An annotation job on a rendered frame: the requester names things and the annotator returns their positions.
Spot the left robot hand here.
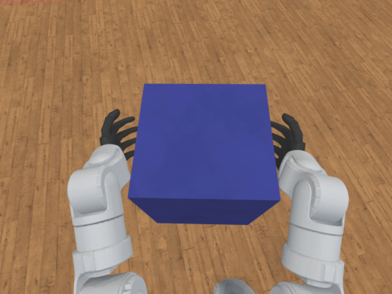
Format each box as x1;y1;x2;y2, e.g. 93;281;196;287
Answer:
99;109;138;161

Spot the robot left upper arm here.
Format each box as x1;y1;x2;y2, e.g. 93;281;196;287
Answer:
79;272;148;294

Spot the carton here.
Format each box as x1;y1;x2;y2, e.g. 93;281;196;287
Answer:
127;84;281;225

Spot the left robot forearm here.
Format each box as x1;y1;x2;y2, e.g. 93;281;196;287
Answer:
67;144;133;294

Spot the right robot hand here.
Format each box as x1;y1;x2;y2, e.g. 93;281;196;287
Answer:
270;113;306;171

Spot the robot right thigh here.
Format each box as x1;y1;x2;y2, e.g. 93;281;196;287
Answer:
214;279;255;294

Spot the robot right upper arm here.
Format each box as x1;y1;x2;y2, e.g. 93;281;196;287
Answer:
269;282;333;294

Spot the right robot forearm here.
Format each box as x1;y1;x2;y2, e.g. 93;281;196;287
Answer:
278;150;349;294

